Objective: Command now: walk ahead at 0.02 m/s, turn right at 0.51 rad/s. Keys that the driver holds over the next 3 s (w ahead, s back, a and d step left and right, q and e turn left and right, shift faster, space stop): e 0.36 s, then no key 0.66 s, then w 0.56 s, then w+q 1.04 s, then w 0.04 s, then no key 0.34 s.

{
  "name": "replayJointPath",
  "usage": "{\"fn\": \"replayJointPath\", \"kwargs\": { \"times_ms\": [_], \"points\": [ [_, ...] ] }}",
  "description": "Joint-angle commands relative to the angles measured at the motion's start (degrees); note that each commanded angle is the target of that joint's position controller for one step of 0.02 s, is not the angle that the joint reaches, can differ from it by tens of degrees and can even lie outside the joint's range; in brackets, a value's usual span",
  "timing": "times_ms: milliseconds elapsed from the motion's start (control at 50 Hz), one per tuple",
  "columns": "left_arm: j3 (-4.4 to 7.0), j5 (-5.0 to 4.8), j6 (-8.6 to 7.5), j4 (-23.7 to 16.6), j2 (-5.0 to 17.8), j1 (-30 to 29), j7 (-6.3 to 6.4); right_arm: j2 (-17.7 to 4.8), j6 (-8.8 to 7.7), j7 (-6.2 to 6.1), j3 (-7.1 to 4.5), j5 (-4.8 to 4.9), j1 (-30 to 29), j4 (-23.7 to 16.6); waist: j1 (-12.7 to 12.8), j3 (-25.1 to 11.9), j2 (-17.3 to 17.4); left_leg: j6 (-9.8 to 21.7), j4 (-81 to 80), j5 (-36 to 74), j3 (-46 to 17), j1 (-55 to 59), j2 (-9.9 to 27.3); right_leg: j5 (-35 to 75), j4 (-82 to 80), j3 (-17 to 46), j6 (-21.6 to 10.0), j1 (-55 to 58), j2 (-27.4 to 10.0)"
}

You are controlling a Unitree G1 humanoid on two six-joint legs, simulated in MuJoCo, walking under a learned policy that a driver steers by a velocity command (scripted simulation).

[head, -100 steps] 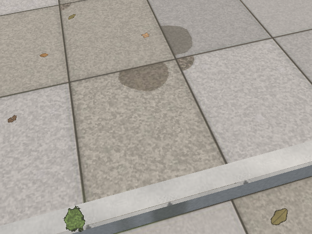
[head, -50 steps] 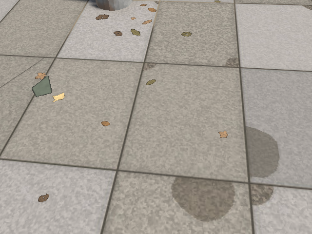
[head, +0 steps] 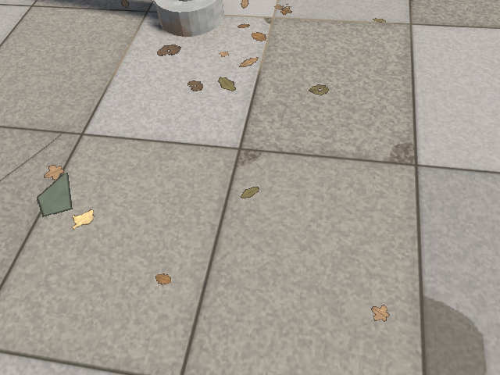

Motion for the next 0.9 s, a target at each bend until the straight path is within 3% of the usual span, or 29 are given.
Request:
{"fn": "replayJointPath", "kwargs": {
  "times_ms": [20, 60, 120, 260, 300, 340, 360, 380, 400, 420, 440, 460, 480, 500, 540, 600, 660, 700, 720, 740, 760, 780, 800, 840, 900],
  "points": [
    [2.37, -1.08, -0.25, -5.1, 8.9, -1.3, 1.28, -4.4, -0.65, -0.57, -1.25, 0.00, -2.0, -5.1, -1.0, -10.5, -7.3, -1.7, 5.1, 3.7, -4.3, -9.9, 1.1, 39.3, -7.7, 17.1, -10.7, 16.2, -14.0],
    [2.54, -0.59, 0.32, -5.6, 9.3, -0.8, 1.72, -3.3, -0.59, -0.67, -0.94, 0.31, -1.4, -5.2, -1.2, -11.1, -8.0, -2.4, 2.2, 6.0, -3.9, -8.5, 0.0, 38.8, -8.0, 16.5, -10.7, 15.6, -12.7],
    [2.97, -0.77, 0.89, -6.1, 10.4, 0.2, 2.39, -2.5, -0.64, -0.87, -0.55, 0.45, -2.8, -5.7, -0.5, -10.8, -8.4, -3.2, -5.5, 8.0, -4.5, -7.3, -0.7, 33.9, -7.9, 18.0, -10.3, 15.3, -12.0],
    [3.46, -0.66, 2.16, -8.2, 10.9, -2.0, 2.05, -2.9, -1.59, 0.38, -0.85, 0.85, -3.3, -6.0, 0.2, -9.3, -11.4, -2.2, -18.9, 8.4, -5.4, 1.1, -2.4, 22.1, -7.7, 24.8, -9.8, 10.0, -10.2],
    [3.49, -0.90, 2.42, -8.7, 10.8, -2.6, 1.81, -3.2, -2.26, 0.91, -1.01, 1.04, -2.5, -6.1, 0.2, -9.3, -12.1, -1.4, -23.7, 8.1, -5.5, 3.5, -2.7, 23.0, -6.7, 27.4, -9.6, 10.6, -9.9],
    [3.40, -1.60, 2.81, -9.3, 10.4, -4.4, 1.83, -3.4, -2.92, 1.50, -1.34, 1.18, 0.5, -5.4, -1.7, -9.1, -12.0, -0.1, -34.4, 13.8, -4.5, 9.5, -2.8, 21.4, -4.8, 28.1, -7.8, 9.3, -8.0],
    [3.21, -1.86, 3.03, -9.6, 9.7, -4.7, 1.96, -4.1, -3.11, 1.67, -1.75, 1.06, 2.4, -4.8, -2.6, -9.0, -11.0, 0.9, -40.5, 20.2, -4.4, 15.1, -1.3, 15.8, -3.4, 27.3, -5.8, 6.2, -6.0],
    [2.39, -1.14, 3.05, -9.8, 7.0, -2.7, 1.97, -7.2, -2.97, 1.47, -2.48, 0.12, 4.0, -4.9, -1.7, -10.6, -4.9, 4.4, -42.1, 23.8, -11.3, 22.2, 7.9, 2.3, 3.3, 23.0, -2.8, 0.4, -2.7],
    [1.87, -0.97, 2.46, -10.8, 5.0, -0.4, 1.84, -11.8, -2.36, 1.23, -3.26, -1.47, 2.0, -5.6, 1.9, -7.9, 13.1, 13.3, -43.5, 37.8, -25.8, 24.8, 19.4, -19.3, 14.1, 11.6, 1.2, -12.0, 7.7],
    [3.37, 0.25, 1.58, -10.2, 10.1, -0.9, 1.77, -8.9, -2.65, 1.47, -2.79, -2.44, 2.4, -6.3, -0.2, -7.9, 13.3, 20.6, -44.5, 39.8, -32.1, 21.4, 25.1, -24.7, 29.0, 10.1, 4.4, -14.7, 5.3],
    [4.27, -0.44, 1.43, -8.8, 12.5, -0.2, 1.56, -6.4, -2.73, 1.20, -1.94, -1.82, 0.3, -7.1, 0.4, -7.0, 8.0, 19.7, -43.9, 36.6, -26.9, 19.4, 22.2, -20.6, 35.8, 10.6, 5.4, -14.0, 4.1],
    [4.29, -0.74, 1.82, -7.3, 11.6, 0.4, 1.59, -5.0, -2.55, 1.03, -1.48, -0.95, -2.0, -7.3, 1.4, -5.6, 5.3, 16.6, -43.0, 33.2, -21.2, 18.3, 17.7, -16.8, 38.0, 10.1, 6.4, -13.8, 3.7],
    [3.89, -0.68, 2.28, -6.7, 10.1, 0.4, 1.75, -4.1, -2.43, 0.89, -1.03, 0.04, -2.6, -7.4, 1.1, -4.7, 5.0, 14.9, -42.6, 32.3, -18.0, 18.4, 15.1, -14.2, 39.4, 9.8, 7.2, -14.6, 3.7],
    [3.24, -0.73, 2.49, -6.6, 8.2, 0.1, 1.64, -3.9, -2.26, 0.66, -0.63, 0.24, -2.2, -7.3, 0.6, -4.3, 5.2, 14.8, -42.4, 34.8, -15.8, 18.1, 14.0, -12.5, 40.2, 9.2, 7.9, -14.2, 3.9],
    [2.01, -0.98, 2.28, -7.5, 5.4, -1.8, 1.52, -3.5, -1.80, 0.22, -0.26, -0.15, -0.3, -6.6, -0.4, -5.1, 6.3, 14.7, -42.5, 35.6, -12.1, 19.3, 11.8, -10.4, 34.0, 6.3, 8.7, -12.3, 3.1],
    [0.18, -0.26, 2.03, -8.4, 2.0, -4.3, 1.26, -4.2, -1.30, 0.24, -0.17, -0.20, 0.6, -6.1, -1.7, -6.8, 9.4, 14.4, -41.4, 35.9, -9.8, 20.2, 10.9, -11.6, 16.8, 2.2, 8.9, -4.1, -0.4],
    [0.73, -0.76, 1.86, -7.7, 3.9, -3.0, 0.96, -6.5, -0.65, 0.75, -0.70, 0.29, 3.4, -5.1, -2.5, -6.8, 10.6, 15.3, -39.8, 36.6, -11.6, 19.9, 12.3, -7.7, 3.3, -0.5, 8.0, 2.6, 0.1],
    [0.70, -0.25, 1.72, -6.3, 3.7, -0.4, 0.78, -5.0, -0.75, 0.97, 0.00, 1.24, 4.9, -4.1, -0.9, -5.6, 8.4, 12.4, -38.5, 34.2, -11.2, 16.8, 11.2, 5.1, -12.4, -0.3, 5.4, 10.5, 0.3],
    [0.82, 0.41, 1.70, -7.0, 5.6, -0.1, 1.02, -4.2, -1.43, 1.28, 0.42, 0.81, 7.0, -3.5, -1.4, -6.7, 5.3, 8.8, -37.7, 29.4, -10.7, 12.8, 10.4, 11.6, -12.4, 4.3, 3.5, 16.9, -3.2],
    [1.47, 1.10, 1.92, -7.8, 9.4, 0.9, 1.59, -2.5, -2.44, 1.88, 1.11, -1.05, 8.0, -4.0, -3.3, -9.3, -4.1, 5.2, -32.8, 20.5, -6.2, 8.8, 6.5, 25.2, -7.9, 10.9, 0.8, 21.5, -10.6],
    [0.76, 1.44, 1.73, -6.6, 6.6, -2.2, 0.98, -0.1, -2.81, 1.73, 1.73, -1.27, 7.7, -3.9, -4.7, -8.8, -13.3, 1.9, -35.3, 12.3, -2.3, 13.1, 3.9, 15.2, -8.2, 11.2, -2.9, 11.9, -11.5],
    [-0.01, 1.18, 1.29, -7.8, 3.1, -4.1, 0.29, -2.6, -2.77, 1.57, 1.36, -1.55, 4.4, -3.8, -2.7, -6.1, -9.9, 0.0, -34.7, 14.9, -2.0, 14.9, 3.4, 6.2, -9.4, 10.3, -2.7, 8.8, -8.6],
    [-0.33, 1.59, 0.93, -7.1, 2.1, -3.3, 0.09, -2.8, -2.64, 1.55, 1.16, -1.26, 2.8, -3.7, -2.0, -5.0, -8.5, -0.3, -34.6, 17.0, -1.7, 15.1, 3.1, 1.8, -9.7, 9.4, -1.3, 7.5, -7.2],
    [-0.05, 1.20, 0.07, -6.6, 3.7, -2.4, -0.05, -2.9, -2.02, 1.09, 0.93, -0.86, 3.8, -3.1, -1.8, -2.0, -7.3, 0.1, -34.7, 18.7, -2.0, 15.1, 3.1, 0.6, -9.9, 8.9, -0.4, 5.1, -6.2],
    [-0.57, 0.97, -0.48, -6.0, 2.5, -1.1, 0.18, -2.1, -2.03, 0.92, 0.99, -0.54, 5.2, -2.0, -1.9, -1.5, -6.2, 0.5, -35.1, 19.9, -2.3, 16.1, 3.4, 1.7, -9.2, 8.1, 0.1, 4.5, -5.4]
  ]
}}
Next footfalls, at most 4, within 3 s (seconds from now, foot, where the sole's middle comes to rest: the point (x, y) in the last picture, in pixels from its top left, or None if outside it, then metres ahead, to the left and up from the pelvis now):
0.38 left None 0.09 0.13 -0.77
0.72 right None -0.01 -0.11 -0.77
1.70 right None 0.36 -0.24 -0.77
2.24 left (291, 287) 0.68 -0.03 -0.77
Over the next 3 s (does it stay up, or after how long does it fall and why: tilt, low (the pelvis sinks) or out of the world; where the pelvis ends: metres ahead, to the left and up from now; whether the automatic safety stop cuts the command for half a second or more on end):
stays up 0.88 -0.11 0.00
